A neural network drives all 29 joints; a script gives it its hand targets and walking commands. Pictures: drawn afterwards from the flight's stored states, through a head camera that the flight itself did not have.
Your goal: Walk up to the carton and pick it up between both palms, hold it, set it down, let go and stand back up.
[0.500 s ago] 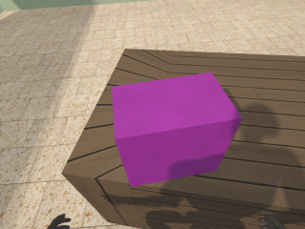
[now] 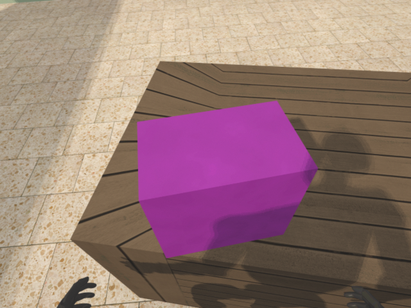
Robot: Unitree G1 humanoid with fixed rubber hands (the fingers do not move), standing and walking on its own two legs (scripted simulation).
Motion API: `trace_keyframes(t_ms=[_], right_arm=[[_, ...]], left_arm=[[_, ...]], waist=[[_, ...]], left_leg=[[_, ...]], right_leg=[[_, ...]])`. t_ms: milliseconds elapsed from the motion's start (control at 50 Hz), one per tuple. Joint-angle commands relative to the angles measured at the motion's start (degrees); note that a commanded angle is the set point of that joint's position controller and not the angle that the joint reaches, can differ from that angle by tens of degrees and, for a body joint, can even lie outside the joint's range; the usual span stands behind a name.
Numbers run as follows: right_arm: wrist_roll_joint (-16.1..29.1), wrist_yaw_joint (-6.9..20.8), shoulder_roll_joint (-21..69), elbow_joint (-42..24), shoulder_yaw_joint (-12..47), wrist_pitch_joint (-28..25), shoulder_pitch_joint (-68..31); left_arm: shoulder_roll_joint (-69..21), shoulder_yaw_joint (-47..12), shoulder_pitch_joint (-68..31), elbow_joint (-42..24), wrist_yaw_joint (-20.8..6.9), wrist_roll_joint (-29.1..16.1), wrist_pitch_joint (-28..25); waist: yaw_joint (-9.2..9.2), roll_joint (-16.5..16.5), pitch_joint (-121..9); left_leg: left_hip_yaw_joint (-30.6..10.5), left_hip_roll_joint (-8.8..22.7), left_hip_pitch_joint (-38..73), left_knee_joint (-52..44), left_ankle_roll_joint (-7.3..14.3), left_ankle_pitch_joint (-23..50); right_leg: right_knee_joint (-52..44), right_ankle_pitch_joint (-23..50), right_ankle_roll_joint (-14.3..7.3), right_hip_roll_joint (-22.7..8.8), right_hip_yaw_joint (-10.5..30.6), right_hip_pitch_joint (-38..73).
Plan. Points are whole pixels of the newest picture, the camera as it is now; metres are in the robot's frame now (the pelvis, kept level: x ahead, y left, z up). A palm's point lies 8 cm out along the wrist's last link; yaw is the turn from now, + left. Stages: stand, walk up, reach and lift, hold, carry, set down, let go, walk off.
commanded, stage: stand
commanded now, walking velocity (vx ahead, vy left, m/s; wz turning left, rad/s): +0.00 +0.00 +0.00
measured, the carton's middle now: (218, 184) +0.35 -0.01 +0.05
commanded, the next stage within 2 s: walk up in 0.84 s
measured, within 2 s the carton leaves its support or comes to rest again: neither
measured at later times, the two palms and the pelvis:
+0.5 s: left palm out of the picture +0.12 +0.31 -0.08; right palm out of the picture +0.10 -0.30 -0.08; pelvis -0.01 +0.01 +0.02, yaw +0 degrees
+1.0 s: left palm out of the picture +0.12 +0.32 -0.08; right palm out of the picture +0.10 -0.30 -0.08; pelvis +0.01 +0.02 +0.03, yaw -1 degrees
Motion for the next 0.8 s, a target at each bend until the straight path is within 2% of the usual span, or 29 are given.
trace_keyframes(t_ms=[0,20,40,80,120,140,160,180,200,220,240,260,280,300,320,340,380,420,440,520,580,600,640,660,680,700,720,760,780], right_arm=[[0.2,-1.0,-9.2,-0.9,-2.1,-0.3,-2.0],[0.1,-1.2,-10.1,-0.4,-2.3,-0.1,-4.2],[0.4,-0.8,-10.5,-0.1,-2.1,-0.3,-2.7],[0.1,-0.9,-9.8,0.2,-1.8,0.1,-1.6],[-0.5,-0.4,-9.9,1.0,-1.6,-0.6,-4.2],[0.8,-0.3,-8.8,1.3,-1.7,-0.6,-4.5],[0.7,-0.1,-10.7,1.4,-2.1,-0.2,-3.6],[0.5,-0.3,-10.1,3.0,-2.0,0.1,-2.3],[0.2,0.1,-8.6,3.7,-1.3,-0.4,-2.1],[0.0,-0.7,-9.9,3.5,-1.4,-0.2,-4.6],[0.1,-0.5,-10.0,3.2,-1.8,-0.6,-5.4],[0.1,-0.3,-11.2,3.6,-1.8,-0.5,-5.0],[0.0,-0.4,-11.4,3.9,-2.2,-0.2,-5.8],[0.6,-0.3,-10.4,3.5,-1.9,-0.1,-6.9],[0.0,-0.3,-11.7,4.5,-1.7,-0.5,-5.3],[0.2,-0.4,-9.1,4.7,-1.6,-0.4,-5.5],[0.2,-0.4,-10.1,5.6,-1.9,-0.4,-4.8],[0.7,-0.4,-8.9,5.2,-1.6,-0.2,-6.2],[0.9,-0.1,-8.1,5.4,-1.3,-0.2,-5.5],[0.0,-0.2,-10.0,7.0,-1.3,-0.1,-7.0],[0.6,-0.3,-8.9,6.8,-1.3,0.1,-4.9],[0.6,-0.6,-8.3,7.6,-1.0,0.0,-5.5],[0.4,-0.7,-10.1,7.5,-1.9,0.1,-6.3],[0.3,-0.5,-9.4,7.6,-1.6,-0.2,-5.2],[0.4,-0.4,-8.3,7.3,-1.3,0.0,-7.0],[0.1,-0.2,-11.0,7.8,-1.7,-0.1,-5.3],[0.3,-0.6,-9.0,8.7,-1.2,0.0,-4.6],[0.5,-1.0,-10.5,9.4,-1.7,0.1,-6.7],[0.6,-0.9,-11.9,8.1,-2.2,-0.4,-8.7]], left_arm=[[10.7,2.7,-1.6,-1.9,0.5,-0.7,-0.5],[13.1,3.3,-3.3,-2.0,0.2,0.2,-0.6],[10.3,2.1,-2.6,-0.7,0.2,-0.1,-0.2],[10.7,2.3,-2.9,-0.2,0.2,0.1,0.0],[10.5,2.0,-3.3,0.0,0.1,-0.1,-0.3],[9.5,1.2,-4.0,0.9,-0.2,0.1,0.2],[10.2,1.8,-3.4,0.5,-0.4,-0.8,0.1],[10.5,2.2,-4.8,1.3,-0.2,-0.3,-0.2],[9.5,2.0,-5.9,1.4,-0.1,-0.3,0.0],[9.9,2.1,-6.0,0.7,-0.4,-0.2,-0.4],[10.6,2.5,-5.9,1.5,-0.2,-0.1,-0.1],[8.7,1.7,-3.3,3.2,-0.2,0.1,-0.1],[10.4,2.6,-2.9,3.7,-0.2,-0.6,-0.2],[10.7,2.0,-3.7,3.7,-0.1,-0.3,0.1],[9.9,2.0,-4.6,4.3,-0.2,-1.2,0.3],[9.7,1.6,-5.4,4.6,-0.3,0.4,-0.1],[10.0,2.2,-5.1,4.8,-0.1,-0.2,0.0],[9.6,1.5,-6.3,5.9,-0.3,0.7,-0.2],[10.6,2.0,-4.5,6.1,0.1,-0.1,-0.3],[11.1,2.3,-6.5,6.9,-0.1,-0.2,0.0],[10.4,1.5,-4.9,7.6,-0.2,-0.2,0.1],[10.0,1.5,-4.8,7.8,0.0,-0.6,0.0],[9.8,1.3,-7.2,7.8,0.2,0.0,-0.3],[9.4,1.3,-6.8,8.3,-0.1,0.0,-0.3],[11.2,1.8,-5.4,8.5,-0.1,0.4,-0.2],[10.2,1.9,-4.9,8.6,-0.2,-0.9,0.2],[10.7,2.1,-4.1,9.2,0.0,-0.7,0.2],[10.4,2.2,-6.1,7.9,-0.1,-0.6,-0.2],[9.0,1.4,-5.1,8.4,-0.1,-0.6,0.4]], waist=[[0.75,-0.7,-6.8],[0.53,1.2,-5.9],[0.4,-1.1,-7.0],[0.17,-0.5,-3.4],[0.77,0.2,-5.4],[0.14,-1.6,-2.5],[0.0,0.0,-2.6],[-0.29,0.2,-4.6],[-0.04,-2.5,-5.3],[0.57,0.0,-4.0],[0.37,-0.7,-3.1],[-0.55,1.6,-3.5],[1.57,0.7,-3.5],[0.85,-0.9,-4.7],[1.73,1.3,-5.4],[0.07,0.1,-4.0],[1.07,0.5,-5.3],[-0.44,-3.0,-1.6],[-0.37,1.4,-4.2],[0.86,1.1,-4.8],[-0.38,1.9,-3.9],[0.97,1.4,-5.1],[-0.48,-2.2,-4.4],[-0.14,0.4,-6.2],[-0.28,0.2,-6.6],[1.49,3.4,-6.4],[0.69,1.5,-3.5],[1.39,-0.6,-4.3],[1.26,1.1,-7.9]], left_leg=[[-2.4,2.9,2.9,-6.4,4.8,13.6],[-2.8,2.6,3.4,-6.7,5.0,12.2],[-2.8,3.9,4.4,-6.8,5.7,12.0],[-3.3,3.3,3.8,-9.2,5.1,9.8],[-3.1,3.5,4.7,-9.0,5.9,7.7],[-3.3,3.2,4.1,-10.1,5.2,6.5],[-2.6,3.2,4.7,-10.2,4.7,5.9],[-3.3,3.5,5.2,-11.7,4.8,9.1],[-3.8,4.7,6.5,-12.7,4.9,10.8],[-3.6,4.1,4.9,-12.4,4.6,11.2],[-4.0,4.7,4.8,-13.0,4.1,11.2],[-3.5,4.7,5.3,-13.6,4.2,9.2],[-4.0,4.6,5.3,-13.9,4.4,10.6],[-4.0,4.4,5.2,-13.9,4.6,8.4],[-4.6,4.1,4.4,-15.4,4.5,8.6],[-3.3,3.9,5.9,-16.3,4.7,9.8],[-3.7,4.1,6.3,-16.4,4.5,11.6],[-3.1,4.7,8.2,-16.3,4.3,11.4],[-3.5,4.2,9.1,-16.9,3.9,12.5],[-3.4,4.6,7.8,-18.1,4.8,14.1],[-3.7,4.9,7.4,-18.3,4.0,12.7],[-4.2,5.7,8.0,-18.1,3.7,14.2],[-4.3,5.4,9.0,-19.7,4.4,12.6],[-4.0,5.1,10.9,-19.6,4.3,14.2],[-4.2,5.6,10.8,-20.1,4.8,15.0],[-3.8,5.3,9.8,-18.9,4.0,17.4],[-3.6,5.5,7.8,-19.0,3.8,17.8],[-4.2,5.3,9.3,-20.8,4.6,18.1],[-5.0,6.2,12.8,-19.8,4.3,20.3]], right_leg=[[-10.6,18.8,-2.2,-6.3,6.1,4.3],[-10.3,16.2,-2.6,-6.0,7.0,2.4],[-10.5,15.7,-2.4,-6.7,6.7,3.3],[-12.5,13.4,-2.2,-5.4,6.4,2.4],[-14.4,9.8,-2.5,-6.8,7.6,2.0],[-16.6,9.3,-2.7,-7.2,8.7,0.7],[-16.1,8.5,-2.6,-7.2,8.5,0.7],[-15.9,9.3,-2.4,-7.0,8.6,3.4],[-15.7,11.2,-1.8,-6.2,7.0,3.3],[-15.5,12.5,-2.0,-5.3,6.3,3.6],[-16.5,13.1,-1.3,-5.6,6.4,3.4],[-17.4,13.3,-1.6,-5.8,5.5,4.7],[-16.4,11.7,-1.9,-5.5,5.7,5.1],[-16.5,13.4,-1.9,-5.7,6.1,5.9],[-15.9,11.3,-1.8,-6.7,6.4,8.0],[-17.8,11.3,-1.8,-6.3,6.8,6.9],[-17.7,14.3,-0.8,-6.2,6.2,8.8],[-19.8,15.5,-1.4,-6.8,6.9,4.1],[-19.8,16.9,-0.8,-6.3,6.5,7.4],[-21.3,16.3,-1.2,-6.9,6.6,9.8],[-21.5,16.0,-0.4,-6.9,6.7,9.5],[-20.5,19.7,-0.9,-7.5,7.5,9.8],[-21.4,18.3,-0.4,-6.7,6.1,9.7],[-21.2,17.4,-0.6,-7.4,6.6,10.2],[-21.4,18.9,-0.8,-7.0,6.8,11.3],[-21.9,21.2,-0.9,-7.9,7.7,12.0],[-21.2,23.5,-0.6,-7.5,6.9,11.5],[-20.4,21.1,-0.4,-6.4,5.2,10.3],[-20.2,22.5,-0.2,-7.2,5.1,11.0]])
